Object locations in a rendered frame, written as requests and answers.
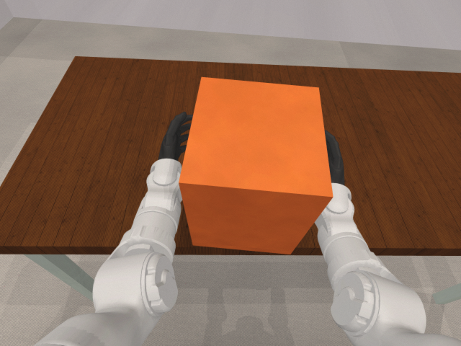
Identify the robot right hand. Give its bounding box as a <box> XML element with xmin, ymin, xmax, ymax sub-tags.
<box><xmin>325</xmin><ymin>130</ymin><xmax>344</xmax><ymax>185</ymax></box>

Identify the robot left forearm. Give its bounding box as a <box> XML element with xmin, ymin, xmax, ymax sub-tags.
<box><xmin>93</xmin><ymin>159</ymin><xmax>182</xmax><ymax>308</ymax></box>

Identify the right robot upper arm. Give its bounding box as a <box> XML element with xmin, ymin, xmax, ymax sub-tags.
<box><xmin>331</xmin><ymin>270</ymin><xmax>461</xmax><ymax>346</ymax></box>

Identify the carton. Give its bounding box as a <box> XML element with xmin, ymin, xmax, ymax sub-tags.
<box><xmin>179</xmin><ymin>77</ymin><xmax>333</xmax><ymax>254</ymax></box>

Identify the robot left hand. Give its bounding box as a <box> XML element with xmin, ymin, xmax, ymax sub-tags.
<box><xmin>158</xmin><ymin>112</ymin><xmax>193</xmax><ymax>161</ymax></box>

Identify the left robot upper arm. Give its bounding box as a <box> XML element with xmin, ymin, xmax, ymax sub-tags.
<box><xmin>34</xmin><ymin>252</ymin><xmax>178</xmax><ymax>346</ymax></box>

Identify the table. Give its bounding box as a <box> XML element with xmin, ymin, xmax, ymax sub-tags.
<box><xmin>0</xmin><ymin>56</ymin><xmax>461</xmax><ymax>304</ymax></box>

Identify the robot right forearm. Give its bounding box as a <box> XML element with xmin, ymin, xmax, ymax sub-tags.
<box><xmin>314</xmin><ymin>183</ymin><xmax>404</xmax><ymax>292</ymax></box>

